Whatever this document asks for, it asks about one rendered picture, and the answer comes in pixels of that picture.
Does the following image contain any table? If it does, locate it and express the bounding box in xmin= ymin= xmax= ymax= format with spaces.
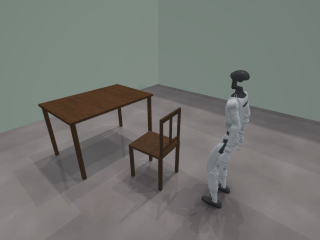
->
xmin=38 ymin=84 xmax=153 ymax=180

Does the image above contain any right robot thigh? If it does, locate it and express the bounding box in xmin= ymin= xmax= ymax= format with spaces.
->
xmin=220 ymin=138 xmax=225 ymax=167

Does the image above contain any robot thigh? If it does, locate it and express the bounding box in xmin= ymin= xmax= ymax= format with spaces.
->
xmin=207 ymin=140 xmax=228 ymax=178
xmin=220 ymin=138 xmax=225 ymax=167

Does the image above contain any left robot upper arm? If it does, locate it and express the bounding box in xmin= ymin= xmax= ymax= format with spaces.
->
xmin=226 ymin=98 xmax=241 ymax=132

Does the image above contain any chair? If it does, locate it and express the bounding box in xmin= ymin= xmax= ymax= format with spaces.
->
xmin=128 ymin=107 xmax=181 ymax=191

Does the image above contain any right robot upper arm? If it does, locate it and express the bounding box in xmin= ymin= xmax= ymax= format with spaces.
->
xmin=244 ymin=91 xmax=251 ymax=120

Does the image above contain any left robot thigh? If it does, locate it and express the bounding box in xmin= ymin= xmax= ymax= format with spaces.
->
xmin=207 ymin=140 xmax=228 ymax=178

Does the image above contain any right robot forearm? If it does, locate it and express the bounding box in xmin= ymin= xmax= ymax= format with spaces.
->
xmin=238 ymin=117 xmax=250 ymax=137

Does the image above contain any left robot hand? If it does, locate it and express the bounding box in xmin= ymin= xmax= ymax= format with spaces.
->
xmin=217 ymin=152 xmax=230 ymax=171

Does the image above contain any right robot hand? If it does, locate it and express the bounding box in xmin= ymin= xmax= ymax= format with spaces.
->
xmin=236 ymin=136 xmax=244 ymax=150

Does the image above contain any left robot forearm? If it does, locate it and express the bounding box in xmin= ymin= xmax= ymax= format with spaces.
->
xmin=223 ymin=126 xmax=239 ymax=155

